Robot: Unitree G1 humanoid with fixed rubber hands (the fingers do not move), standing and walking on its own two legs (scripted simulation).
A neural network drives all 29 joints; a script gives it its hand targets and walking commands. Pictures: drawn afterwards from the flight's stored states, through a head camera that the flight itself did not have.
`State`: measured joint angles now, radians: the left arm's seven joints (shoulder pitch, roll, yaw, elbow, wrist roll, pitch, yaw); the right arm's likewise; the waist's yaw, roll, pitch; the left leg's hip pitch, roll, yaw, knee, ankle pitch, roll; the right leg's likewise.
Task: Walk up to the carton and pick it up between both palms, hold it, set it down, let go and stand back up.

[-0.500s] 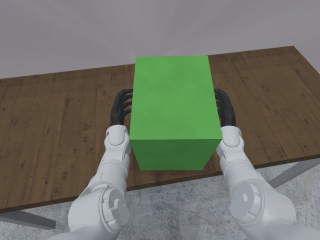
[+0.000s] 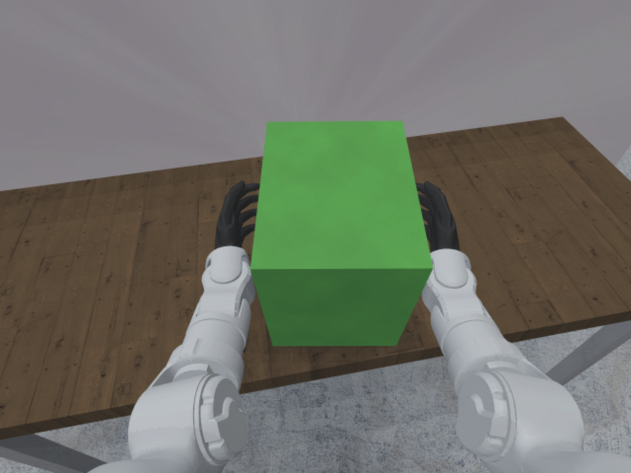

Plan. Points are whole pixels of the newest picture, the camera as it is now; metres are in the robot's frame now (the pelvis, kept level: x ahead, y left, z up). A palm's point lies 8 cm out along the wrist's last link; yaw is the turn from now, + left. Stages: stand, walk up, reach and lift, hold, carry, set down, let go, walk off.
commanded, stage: reach and lift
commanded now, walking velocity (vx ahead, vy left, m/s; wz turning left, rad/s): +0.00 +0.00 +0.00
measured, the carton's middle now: (334, 238) +0.43 +0.01 +0.04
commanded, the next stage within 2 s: hold in 1.92 s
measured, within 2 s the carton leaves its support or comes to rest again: neither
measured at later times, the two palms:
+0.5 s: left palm (219, 219) +0.39 +0.15 +0.13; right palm (451, 224) +0.38 -0.13 +0.12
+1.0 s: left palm (206, 214) +0.36 +0.15 +0.17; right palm (461, 225) +0.35 -0.13 +0.15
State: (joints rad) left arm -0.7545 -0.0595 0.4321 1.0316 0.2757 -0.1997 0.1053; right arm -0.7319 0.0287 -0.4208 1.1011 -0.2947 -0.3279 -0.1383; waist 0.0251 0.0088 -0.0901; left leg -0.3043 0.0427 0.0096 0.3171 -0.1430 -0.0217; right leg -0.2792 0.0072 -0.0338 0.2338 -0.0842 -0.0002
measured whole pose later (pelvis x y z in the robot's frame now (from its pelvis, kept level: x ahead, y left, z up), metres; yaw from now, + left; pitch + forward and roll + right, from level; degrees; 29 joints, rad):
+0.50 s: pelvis +0.00 +0.01 +0.00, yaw +1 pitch -3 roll -1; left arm -0.66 -0.09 0.30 0.53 0.29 0.28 0.09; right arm -0.66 -0.01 -0.14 0.82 0.06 -0.02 -0.16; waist -0.04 -0.06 0.01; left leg -0.11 0.03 -0.01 0.35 -0.18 -0.02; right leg -0.06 0.00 -0.05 0.22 -0.11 0.01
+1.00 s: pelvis -0.01 +0.01 +0.00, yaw +2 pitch -7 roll -1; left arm -0.64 -0.10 0.30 0.26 0.35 0.56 0.03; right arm -0.65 -0.01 -0.06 0.63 0.13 0.18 -0.19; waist -0.08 -0.06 0.05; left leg -0.05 0.03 -0.02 0.35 -0.18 -0.01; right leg 0.00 -0.01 -0.06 0.25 -0.12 0.01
